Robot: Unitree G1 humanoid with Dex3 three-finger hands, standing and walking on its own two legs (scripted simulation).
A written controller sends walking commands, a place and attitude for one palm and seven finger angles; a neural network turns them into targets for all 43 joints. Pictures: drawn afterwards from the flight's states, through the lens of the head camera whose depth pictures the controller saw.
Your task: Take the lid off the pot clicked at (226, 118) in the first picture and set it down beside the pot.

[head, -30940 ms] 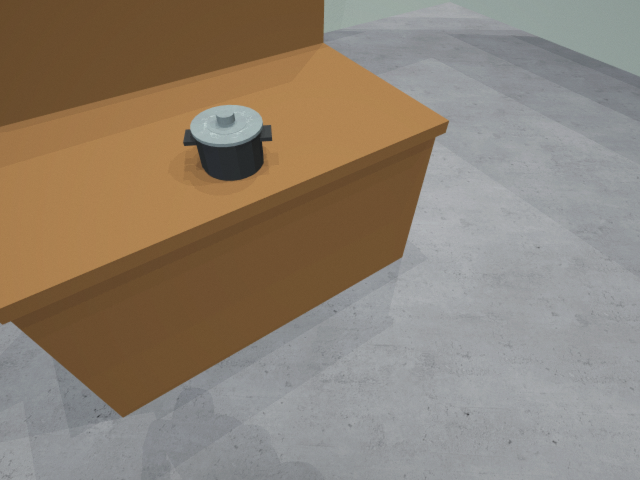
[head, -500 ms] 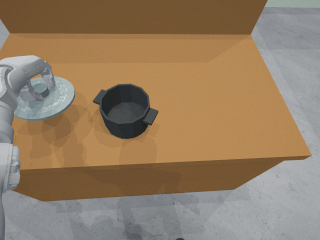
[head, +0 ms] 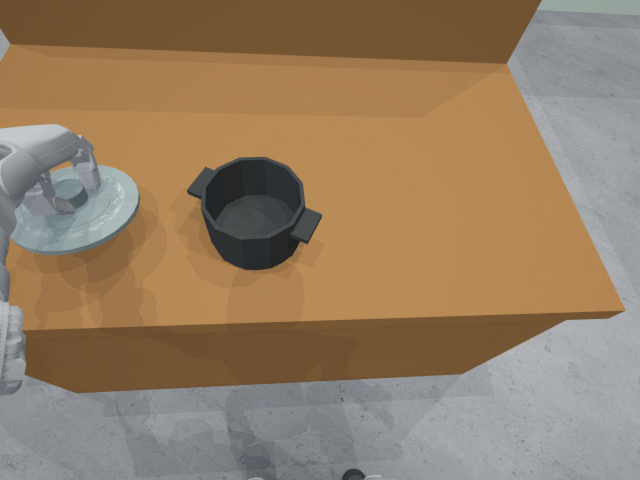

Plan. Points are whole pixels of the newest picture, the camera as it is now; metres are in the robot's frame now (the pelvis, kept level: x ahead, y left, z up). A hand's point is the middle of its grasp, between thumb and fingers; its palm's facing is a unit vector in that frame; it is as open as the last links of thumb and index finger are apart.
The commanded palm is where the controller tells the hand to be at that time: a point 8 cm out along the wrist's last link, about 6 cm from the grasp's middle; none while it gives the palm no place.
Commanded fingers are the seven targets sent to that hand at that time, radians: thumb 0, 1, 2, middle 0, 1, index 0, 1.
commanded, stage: lower the lid onto the table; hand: left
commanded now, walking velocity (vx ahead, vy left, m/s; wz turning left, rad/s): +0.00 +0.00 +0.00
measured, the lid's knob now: (68, 194) +0.48 +0.31 +0.02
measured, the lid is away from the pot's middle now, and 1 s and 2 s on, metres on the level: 0.24 0.24 0.25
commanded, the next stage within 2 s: open the fingers wide in 1.18 s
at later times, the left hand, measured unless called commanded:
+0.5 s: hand (63, 201) +0.47 +0.31 +0.02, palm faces -0.49 -0.08 -0.87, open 6.9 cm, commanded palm +0.52 +0.30 +0.08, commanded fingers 0.00 0.82 0.77 -0.94 -1.09 -0.88 -1.06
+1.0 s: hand (80, 204) +0.49 +0.31 -0.02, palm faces -0.50 -0.09 -0.86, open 7.0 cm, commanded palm +0.54 +0.28 +0.04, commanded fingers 0.00 0.82 0.77 -0.94 -1.09 -0.88 -1.06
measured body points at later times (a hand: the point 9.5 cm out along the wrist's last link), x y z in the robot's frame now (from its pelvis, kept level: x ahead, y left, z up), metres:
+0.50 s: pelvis -0.01 +0.02 -0.01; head +0.10 +0.05 +0.42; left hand +0.49 +0.31 +0.07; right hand -0.04 -0.26 -0.12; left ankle -0.02 +0.06 -0.73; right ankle -0.01 -0.15 -0.73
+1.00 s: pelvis -0.01 +0.03 -0.03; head +0.13 +0.08 +0.40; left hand +0.51 +0.32 +0.03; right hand -0.07 -0.24 -0.12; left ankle -0.02 +0.06 -0.73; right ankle -0.01 -0.15 -0.72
